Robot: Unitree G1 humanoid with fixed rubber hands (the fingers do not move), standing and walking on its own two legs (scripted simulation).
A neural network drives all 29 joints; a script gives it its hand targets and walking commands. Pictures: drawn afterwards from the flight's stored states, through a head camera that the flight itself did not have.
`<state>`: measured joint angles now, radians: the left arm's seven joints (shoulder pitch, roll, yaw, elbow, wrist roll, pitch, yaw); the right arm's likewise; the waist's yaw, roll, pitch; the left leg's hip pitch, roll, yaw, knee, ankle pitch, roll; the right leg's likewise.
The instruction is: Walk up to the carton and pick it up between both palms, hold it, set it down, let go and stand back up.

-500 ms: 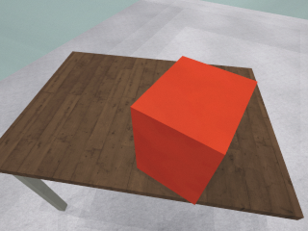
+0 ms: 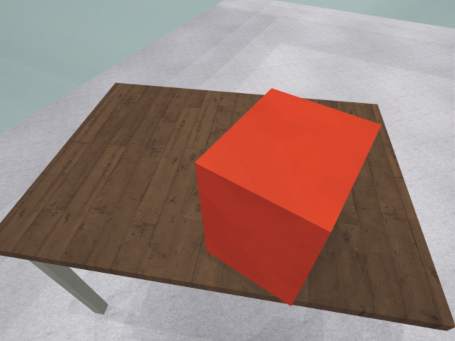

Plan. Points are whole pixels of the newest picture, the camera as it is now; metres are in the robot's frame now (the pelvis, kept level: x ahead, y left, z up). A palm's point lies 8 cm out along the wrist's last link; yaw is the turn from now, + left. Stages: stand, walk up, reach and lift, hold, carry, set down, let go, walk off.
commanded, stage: reach and lift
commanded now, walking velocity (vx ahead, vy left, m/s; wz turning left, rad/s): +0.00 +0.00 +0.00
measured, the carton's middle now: (281, 197) +0.40 -0.07 +0.02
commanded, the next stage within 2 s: none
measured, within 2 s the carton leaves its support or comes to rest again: neither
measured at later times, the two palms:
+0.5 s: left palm out of the picture +0.15 +0.20 -0.12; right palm out of the picture +0.08 -0.27 -0.10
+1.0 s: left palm (117, 320) +0.19 +0.23 -0.09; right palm out of the picture +0.11 -0.22 -0.08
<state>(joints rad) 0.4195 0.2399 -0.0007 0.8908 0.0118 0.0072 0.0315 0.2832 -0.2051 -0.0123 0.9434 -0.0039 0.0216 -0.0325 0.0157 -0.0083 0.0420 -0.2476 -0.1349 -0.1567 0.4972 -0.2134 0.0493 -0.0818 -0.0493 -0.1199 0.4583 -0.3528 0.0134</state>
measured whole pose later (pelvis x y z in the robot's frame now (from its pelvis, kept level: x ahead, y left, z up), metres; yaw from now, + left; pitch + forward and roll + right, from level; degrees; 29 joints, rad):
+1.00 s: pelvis -0.01 +0.00 +0.00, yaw -11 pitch -3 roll -1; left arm 0.11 0.32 0.05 0.59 -0.08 0.21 -0.12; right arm 0.17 -0.09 0.00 0.64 0.03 -0.08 -0.14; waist 0.03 -0.04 0.11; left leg -0.21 0.00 0.07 0.48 -0.23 0.03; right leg -0.10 0.02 0.05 0.43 -0.29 0.01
